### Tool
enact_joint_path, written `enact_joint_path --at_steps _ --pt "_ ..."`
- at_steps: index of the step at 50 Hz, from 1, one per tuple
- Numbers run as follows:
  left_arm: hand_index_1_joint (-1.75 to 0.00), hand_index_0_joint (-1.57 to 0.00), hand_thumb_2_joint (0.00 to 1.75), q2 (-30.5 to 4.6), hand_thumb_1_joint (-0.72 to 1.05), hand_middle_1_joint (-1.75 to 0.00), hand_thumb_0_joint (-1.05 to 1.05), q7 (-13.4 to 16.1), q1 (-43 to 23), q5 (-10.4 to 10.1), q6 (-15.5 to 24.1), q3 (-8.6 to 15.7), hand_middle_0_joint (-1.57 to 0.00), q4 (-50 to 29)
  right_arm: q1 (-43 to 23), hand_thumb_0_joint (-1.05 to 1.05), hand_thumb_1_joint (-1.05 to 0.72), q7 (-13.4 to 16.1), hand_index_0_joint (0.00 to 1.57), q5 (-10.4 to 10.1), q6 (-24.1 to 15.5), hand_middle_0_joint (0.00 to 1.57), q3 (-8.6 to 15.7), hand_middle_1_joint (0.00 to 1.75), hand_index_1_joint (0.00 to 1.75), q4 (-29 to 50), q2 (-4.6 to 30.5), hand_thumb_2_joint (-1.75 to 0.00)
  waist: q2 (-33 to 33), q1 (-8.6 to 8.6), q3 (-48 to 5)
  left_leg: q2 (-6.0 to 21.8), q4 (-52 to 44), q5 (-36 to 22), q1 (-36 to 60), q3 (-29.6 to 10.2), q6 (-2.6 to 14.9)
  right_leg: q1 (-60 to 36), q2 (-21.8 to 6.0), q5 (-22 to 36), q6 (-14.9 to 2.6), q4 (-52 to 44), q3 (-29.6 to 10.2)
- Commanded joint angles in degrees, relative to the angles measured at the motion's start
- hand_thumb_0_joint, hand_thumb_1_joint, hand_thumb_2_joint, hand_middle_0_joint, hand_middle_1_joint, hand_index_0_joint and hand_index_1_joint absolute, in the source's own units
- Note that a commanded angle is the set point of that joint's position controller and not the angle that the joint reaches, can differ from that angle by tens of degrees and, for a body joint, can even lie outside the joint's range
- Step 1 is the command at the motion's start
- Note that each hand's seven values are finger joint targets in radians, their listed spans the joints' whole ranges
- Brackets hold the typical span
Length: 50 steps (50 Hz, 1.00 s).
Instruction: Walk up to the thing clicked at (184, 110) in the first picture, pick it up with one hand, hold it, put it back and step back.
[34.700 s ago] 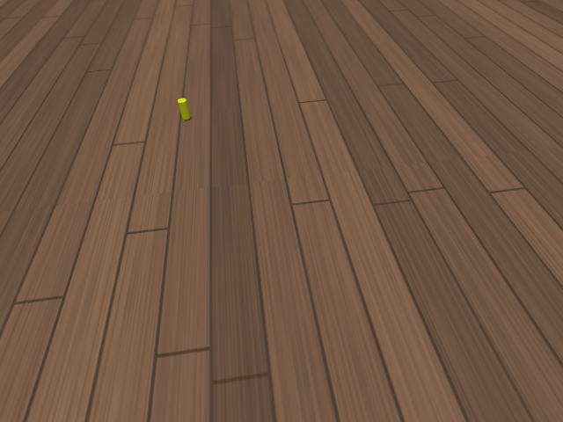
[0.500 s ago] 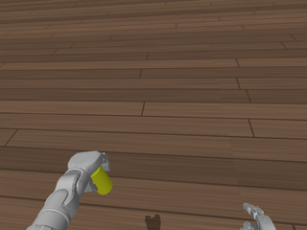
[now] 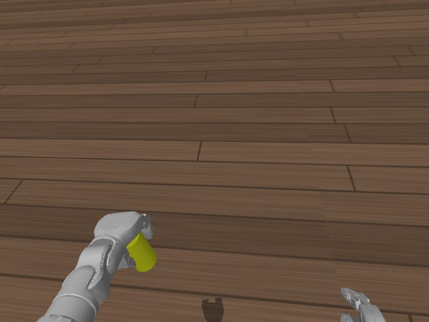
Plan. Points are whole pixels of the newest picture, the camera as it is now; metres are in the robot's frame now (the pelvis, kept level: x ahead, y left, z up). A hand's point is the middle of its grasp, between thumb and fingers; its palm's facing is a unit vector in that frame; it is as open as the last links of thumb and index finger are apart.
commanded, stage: crouch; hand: left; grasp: from above
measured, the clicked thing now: (136, 249) +0.31 +0.22 -0.08
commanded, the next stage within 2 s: lower in 1.88 s
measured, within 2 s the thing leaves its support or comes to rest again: neither
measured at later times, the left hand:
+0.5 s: hand (145, 259) +0.34 +0.24 -0.21, palm faces -0.42 +0.03 -0.91, open 8.2 cm
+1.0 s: hand (161, 273) +0.38 +0.26 -0.44, palm faces -0.44 -0.01 -0.90, open 8.2 cm
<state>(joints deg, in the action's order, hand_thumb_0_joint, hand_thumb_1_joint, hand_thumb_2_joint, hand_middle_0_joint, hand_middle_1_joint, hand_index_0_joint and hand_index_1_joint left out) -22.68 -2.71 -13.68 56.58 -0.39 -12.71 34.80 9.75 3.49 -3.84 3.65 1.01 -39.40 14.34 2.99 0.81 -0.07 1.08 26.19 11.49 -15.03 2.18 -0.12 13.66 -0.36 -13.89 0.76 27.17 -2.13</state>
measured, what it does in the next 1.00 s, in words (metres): lowers itself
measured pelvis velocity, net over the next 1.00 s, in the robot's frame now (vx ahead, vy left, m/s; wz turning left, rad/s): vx -0.06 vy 0.01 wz -0.04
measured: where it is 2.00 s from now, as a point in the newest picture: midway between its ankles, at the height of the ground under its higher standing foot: outside the picture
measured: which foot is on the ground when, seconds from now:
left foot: down 0.00-1.00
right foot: down 0.00-1.00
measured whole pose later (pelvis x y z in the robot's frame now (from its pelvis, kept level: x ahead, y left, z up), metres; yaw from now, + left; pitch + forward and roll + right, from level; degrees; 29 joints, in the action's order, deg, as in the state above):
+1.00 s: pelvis -0.06 +0.01 -0.29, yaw -2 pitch +38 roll -6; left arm -31.8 19.7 -46.7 69.4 6.9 1.2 72.2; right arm 11.3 -2.4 4.6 -2.7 1.1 -42.6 12.8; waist 2.6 -9.5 -10.7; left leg 1.5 109.1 35.6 -111.4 -3.7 0.8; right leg 105.9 0.9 -39.0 2.0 107.1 1.9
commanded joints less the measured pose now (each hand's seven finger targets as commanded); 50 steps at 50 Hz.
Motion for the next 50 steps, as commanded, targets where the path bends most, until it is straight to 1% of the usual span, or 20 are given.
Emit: enact_joint_path --at_steps 1,8,10,14,17,20,21,25,27,30,35,38,40,42,43,44,45,47,49,50 --pt "-0.76 -0.92 0.68 -10.8 0.59 -0.82 0.00 4.1 -17.8 0.8 0.8 5.9 -0.87 -8.4 -4.4 0.00 -0.89 0.5 0.20 0.0 -2.0 0.20 2.9 0.30 0.30 7.4 7.3 -0.90 -4.0 -0.75 -13.1 -1.9 -1.5 -9.5 7.8 0.1 1.20 0.7 1.9 9.5 -0.96 -4.0 1.2" --pt "-0.79 -0.98 0.72 -9.7 0.65 -0.84 0.00 11.6 -22.0 3.7 3.0 5.8 -0.93 3.0 -1.6 0.00 -0.90 -0.4 0.20 1.3 -1.3 0.20 3.5 0.30 0.30 4.9 7.8 -0.90 -3.7 -3.03 -12.1 -1.8 3.7 -5.3 1.8 -0.4 0.49 8.5 1.8 5.3 -1.35 0.8 1.6" --pt "-0.79 -0.98 0.73 -10.2 0.64 -0.85 0.00 14.6 -25.8 4.8 3.2 6.2 -0.92 5.2 -0.1 0.00 -0.90 -0.9 0.20 1.9 -1.4 0.20 3.9 0.30 0.30 3.8 8.3 -0.90 -2.7 -3.87 -13.9 -1.6 7.5 -4.2 -0.8 -0.7 0.19 12.6 1.9 4.4 -1.37 3.9 1.8" --pt "-0.82 -0.97 0.76 -8.1 0.62 -0.87 0.00 19.4 -30.6 7.4 4.0 5.4 -0.91 11.6 3.9 0.00 -0.90 -1.9 0.20 2.9 -2.2 0.20 5.2 0.30 0.30 2.3 8.6 -0.90 -1.5 -5.41 -20.3 -1.4 18.8 -4.3 -9.5 -0.8 -0.03 22.6 1.9 4.9 -1.61 14.2 1.8" --pt "-0.80 -0.96 0.73 -8.9 0.61 -0.85 0.00 22.5 -34.1 9.0 4.1 6.4 -0.91 16.8 6.2 0.00 -0.90 -2.5 0.20 3.7 -2.9 0.20 5.8 0.30 0.30 2.1 9.1 -0.90 -2.0 -5.93 -25.3 -1.3 27.7 -3.7 -18.6 -0.8 0.54 28.9 2.0 4.7 -1.62 22.1 2.0" --pt "-0.79 -0.98 0.71 -12.0 0.64 -0.85 0.00 24.7 -37.3 10.2 3.9 8.8 -0.92 19.4 7.8 0.00 -0.90 -2.7 0.20 4.3 -3.3 0.20 6.3 0.30 0.30 2.1 9.7 -0.90 2.8 -5.56 -30.9 -1.1 34.4 -3.9 -23.1 -1.3 0.38 37.0 2.5 3.3 -2.29 29.8 3.0" --pt "-0.78 -0.98 0.72 -10.3 0.63 -0.84 0.00 25.1 -36.9 10.1 3.6 8.2 -0.92 23.2 8.2 0.00 -0.90 -2.7 0.20 4.5 -3.5 0.20 6.2 0.30 0.30 2.0 9.8 -0.90 1.7 -6.35 -29.5 -1.0 35.9 -1.8 -26.7 -1.8 0.45 40.1 2.8 1.3 -2.50 31.7 3.3" --pt "-0.78 -0.97 0.72 -14.0 0.63 -0.83 0.00 26.1 -40.9 10.1 3.5 10.5 -0.92 24.8 9.5 0.00 -0.90 -2.4 0.20 5.1 -4.2 0.20 6.5 0.30 0.30 2.0 10.0 -0.90 2.8 -6.37 -36.1 -1.0 43.4 2.8 -36.4 -2.3 0.91 47.1 2.9 -2.3 -2.83 39.7 3.9" --pt "-0.80 -0.97 0.74 -12.6 0.62 -0.85 0.00 26.0 -41.6 9.6 3.1 10.0 -0.91 25.3 9.9 0.00 -0.90 -2.2 0.20 5.3 -4.5 0.20 6.6 0.30 0.30 2.2 9.9 -0.90 3.3 -6.91 -39.1 -1.1 46.7 4.8 -40.4 -2.4 1.13 49.7 2.9 -3.3 -2.82 43.1 4.1" --pt "-0.76 -0.94 0.68 -16.3 0.59 -0.82 0.00 25.7 -44.3 9.5 2.8 12.1 -0.88 25.0 10.3 0.00 -0.90 -2.0 0.20 5.8 -4.8 0.20 6.8 0.30 0.30 1.5 10.2 -0.90 4.2 -7.32 -41.8 -0.8 50.7 6.8 -45.3 -3.0 1.19 54.3 2.8 -5.2 -2.88 47.5 4.4" --pt "-0.77 -0.91 0.66 -19.1 0.54 -0.83 0.00 25.0 -46.4 10.0 3.2 14.3 -0.85 28.0 10.6 0.00 -0.90 -2.3 0.20 6.7 -5.3 0.20 6.2 0.30 0.30 0.8 10.7 -0.90 4.1 -8.50 -40.7 -0.5 55.7 14.6 -53.2 -5.2 0.90 65.1 2.6 -12.4 -3.18 54.3 5.4" --pt "-0.73 -0.93 0.64 -22.3 0.55 -0.79 0.00 24.7 -50.5 11.1 4.6 15.4 -0.86 26.7 10.8 0.00 -0.90 -2.6 0.20 7.0 -5.7 0.20 6.0 0.30 0.30 0.9 11.2 -0.90 5.8 -9.44 -44.1 -0.4 59.7 17.0 -55.0 -6.2 0.88 70.8 2.6 -14.8 -3.35 58.4 5.9" --pt "-0.72 -0.92 0.64 -21.6 0.55 -0.78 0.00 24.8 -51.7 11.1 5.6 15.3 -0.86 26.5 10.9 0.00 -0.90 -3.0 0.20 7.3 -6.0 0.20 5.5 0.30 0.30 0.7 10.9 -0.90 6.7 -10.05 -44.3 -0.5 61.9 19.2 -58.1 -6.2 0.84 73.5 2.7 -16.4 -3.37 60.3 6.1" --pt "-0.72 -0.95 0.64 -21.3 0.59 -0.78 0.00 24.8 -51.8 11.3 6.2 15.2 -0.88 27.9 11.5 0.00 -0.90 -3.4 0.20 7.6 -6.6 0.20 5.4 0.30 0.30 -0.2 11.2 -0.90 6.6 -10.55 -44.8 -0.3 63.9 18.9 -58.3 -7.2 0.84 77.1 2.5 -16.7 -3.28 62.3 6.5" --pt "-0.72 -0.95 0.66 -24.3 0.58 -0.77 0.00 25.1 -56.0 11.5 6.9 16.3 -0.89 23.7 11.4 0.00 -0.90 -3.5 0.20 7.7 -6.7 0.20 5.3 0.30 0.30 -0.2 11.2 -0.90 9.3 -9.93 -48.6 -0.4 65.3 18.3 -57.8 -6.4 0.78 76.8 2.7 -16.1 -3.41 63.1 6.2" --pt "-0.73 -0.97 0.68 -23.7 0.61 -0.78 0.00 25.0 -54.1 11.8 6.9 16.3 -0.91 26.5 12.0 0.00 -0.90 -3.9 0.20 7.9 -6.9 0.20 5.3 0.30 0.30 -0.5 11.7 -0.90 9.2 -11.04 -48.5 -0.3 66.1 16.9 -57.5 -7.5 0.64 78.6 2.3 -15.3 -3.19 64.6 6.6" --pt "-0.72 -0.97 0.66 -23.3 0.62 -0.78 0.00 25.1 -53.8 11.9 7.0 16.2 -0.91 26.4 12.0 0.00 -0.90 -4.2 0.20 8.1 -7.0 0.20 5.1 0.30 0.30 -0.8 11.8 -0.90 10.2 -10.47 -49.4 -0.2 67.2 15.1 -57.5 -7.5 0.59 79.7 2.3 -14.3 -3.20 65.8 6.8" --pt "-0.73 -1.00 0.69 -24.2 0.65 -0.79 0.00 25.4 -55.3 12.2 7.2 16.7 -0.95 26.5 12.7 0.00 -0.90 -4.8 0.20 8.4 -7.3 0.20 4.9 0.30 0.30 -1.3 12.1 -0.90 11.0 -11.14 -51.1 0.0 69.1 12.6 -57.3 -8.1 0.44 81.4 2.2 -12.8 -3.14 68.0 7.4" --pt "-0.75 -1.00 0.72 -23.0 0.65 -0.80 0.00 25.4 -54.6 12.1 7.3 16.2 -0.95 28.2 12.8 0.00 -0.91 -5.4 0.20 8.7 -7.4 0.20 4.9 0.30 0.30 -1.7 12.2 -0.90 11.4 -11.81 -49.6 0.1 70.5 12.1 -58.4 -8.4 0.30 83.6 2.0 -12.6 -3.06 69.4 7.6" --pt "-0.75 -1.00 0.71 -23.3 0.64 -0.80 0.00 25.4 -56.1 12.2 7.3 16.0 -0.95 27.1 12.6 0.00 -0.91 -5.7 0.20 8.7 -7.4 0.20 4.9 0.30 0.30 -1.7 12.0 -0.90 12.1 -11.39 -50.4 0.2 71.3 12.3 -58.6 -7.9 0.41 84.3 2.2 -12.5 -3.11 69.7 7.6"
